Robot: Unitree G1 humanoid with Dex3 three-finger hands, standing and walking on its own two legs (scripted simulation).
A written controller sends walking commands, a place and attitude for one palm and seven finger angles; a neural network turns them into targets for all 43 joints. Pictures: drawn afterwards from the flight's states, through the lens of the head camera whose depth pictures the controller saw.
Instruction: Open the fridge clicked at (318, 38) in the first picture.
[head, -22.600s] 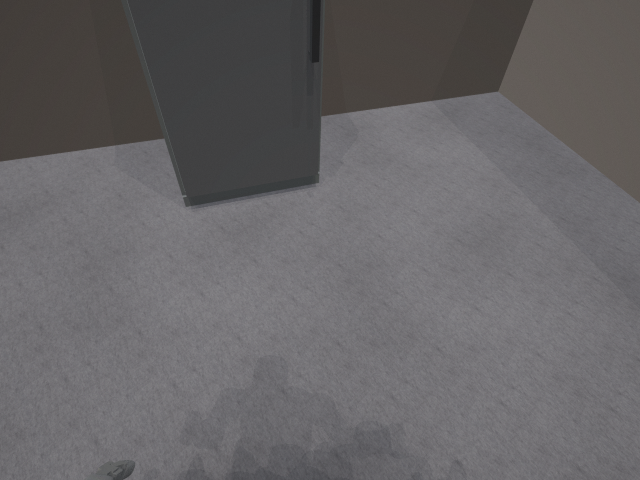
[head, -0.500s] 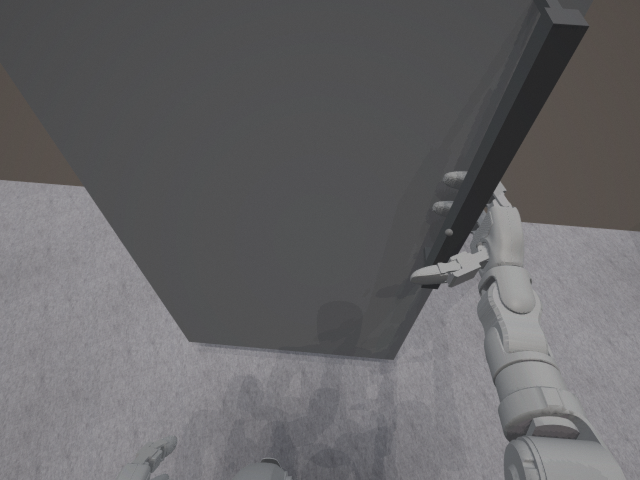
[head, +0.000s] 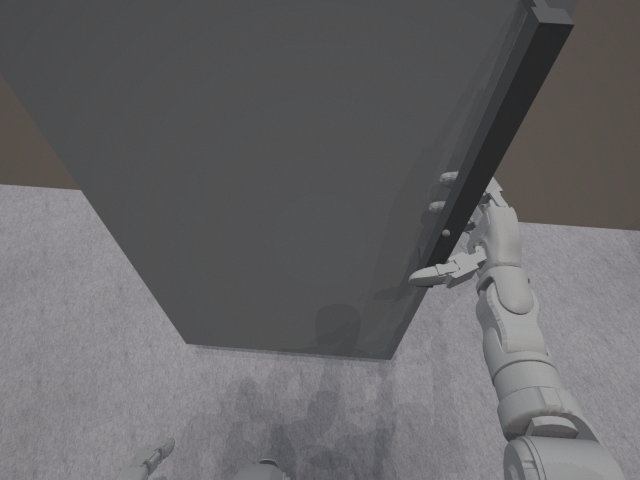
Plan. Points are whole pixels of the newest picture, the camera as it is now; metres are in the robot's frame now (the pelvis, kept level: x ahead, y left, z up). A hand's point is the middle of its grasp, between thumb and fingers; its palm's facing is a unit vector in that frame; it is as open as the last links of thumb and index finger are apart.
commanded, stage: grip the handle and tug to test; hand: right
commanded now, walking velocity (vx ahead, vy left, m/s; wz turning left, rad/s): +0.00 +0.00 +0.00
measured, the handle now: (462, 180) +0.47 -0.12 +0.12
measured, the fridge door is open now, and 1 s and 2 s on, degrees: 0 0 11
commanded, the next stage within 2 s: pull the door a little, standing still in 1.44 s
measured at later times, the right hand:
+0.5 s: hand (445, 236) +0.41 -0.11 +0.08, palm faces -0.05 +1.00 -0.01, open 8.8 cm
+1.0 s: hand (442, 234) +0.41 -0.10 +0.08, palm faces -0.05 +1.00 -0.01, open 6.1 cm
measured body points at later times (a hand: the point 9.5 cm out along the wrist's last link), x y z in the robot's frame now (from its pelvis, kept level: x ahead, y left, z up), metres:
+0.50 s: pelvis +0.00 +0.00 +0.00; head +0.05 +0.01 +0.45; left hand +0.09 +0.24 -0.12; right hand +0.41 -0.16 +0.08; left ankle +0.03 +0.10 -0.71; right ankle -0.01 -0.11 -0.71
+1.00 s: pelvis +0.00 +0.00 +0.00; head +0.05 +0.01 +0.45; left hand +0.09 +0.25 -0.12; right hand +0.41 -0.16 +0.08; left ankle +0.03 +0.10 -0.71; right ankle -0.01 -0.11 -0.71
